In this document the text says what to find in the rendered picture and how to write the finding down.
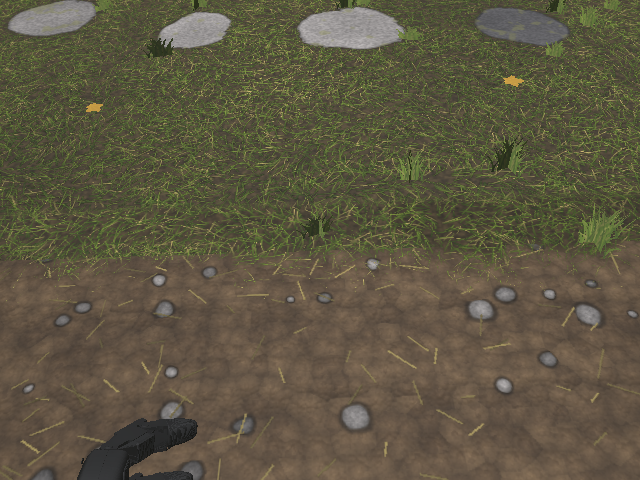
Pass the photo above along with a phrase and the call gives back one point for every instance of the left robot hand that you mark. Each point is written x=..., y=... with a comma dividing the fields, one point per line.
x=132, y=444

